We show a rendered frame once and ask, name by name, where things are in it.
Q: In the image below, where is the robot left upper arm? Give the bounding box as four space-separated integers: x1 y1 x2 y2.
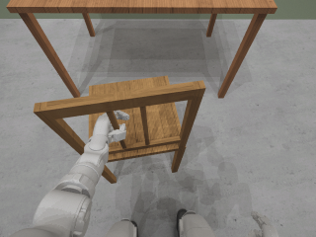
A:
9 189 92 237

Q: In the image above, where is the robot right shin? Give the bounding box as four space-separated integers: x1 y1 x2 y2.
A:
182 210 196 217

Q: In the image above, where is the table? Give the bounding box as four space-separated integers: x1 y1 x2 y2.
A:
6 0 277 99

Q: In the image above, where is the robot right hand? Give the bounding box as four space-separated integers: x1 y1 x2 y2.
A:
245 210 279 237

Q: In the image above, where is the left robot forearm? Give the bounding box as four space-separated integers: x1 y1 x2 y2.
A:
32 134 110 227

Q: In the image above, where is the chair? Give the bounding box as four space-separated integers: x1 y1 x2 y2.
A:
33 75 206 184

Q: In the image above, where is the left robot thigh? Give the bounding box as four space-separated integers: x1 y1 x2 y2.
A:
104 220 137 237

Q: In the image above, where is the robot left hand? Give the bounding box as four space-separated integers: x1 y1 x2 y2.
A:
93 110 130 143

